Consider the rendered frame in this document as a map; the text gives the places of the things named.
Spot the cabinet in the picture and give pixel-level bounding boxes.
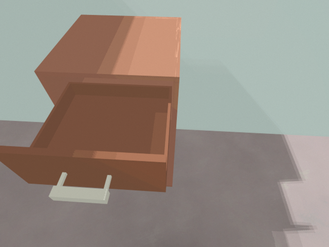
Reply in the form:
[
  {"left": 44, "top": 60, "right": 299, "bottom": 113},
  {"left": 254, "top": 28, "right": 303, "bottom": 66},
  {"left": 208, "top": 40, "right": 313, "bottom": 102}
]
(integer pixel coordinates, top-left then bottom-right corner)
[{"left": 34, "top": 14, "right": 181, "bottom": 187}]

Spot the drawer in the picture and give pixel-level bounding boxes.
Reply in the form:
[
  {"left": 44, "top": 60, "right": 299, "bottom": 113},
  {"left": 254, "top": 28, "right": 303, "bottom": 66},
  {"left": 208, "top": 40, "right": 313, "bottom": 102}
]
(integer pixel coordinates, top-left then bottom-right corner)
[{"left": 0, "top": 82, "right": 172, "bottom": 192}]

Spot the handle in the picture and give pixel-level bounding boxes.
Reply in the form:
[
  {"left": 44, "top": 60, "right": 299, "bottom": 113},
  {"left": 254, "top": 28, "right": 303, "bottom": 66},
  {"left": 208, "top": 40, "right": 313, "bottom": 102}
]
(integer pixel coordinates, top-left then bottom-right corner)
[{"left": 49, "top": 172, "right": 112, "bottom": 204}]

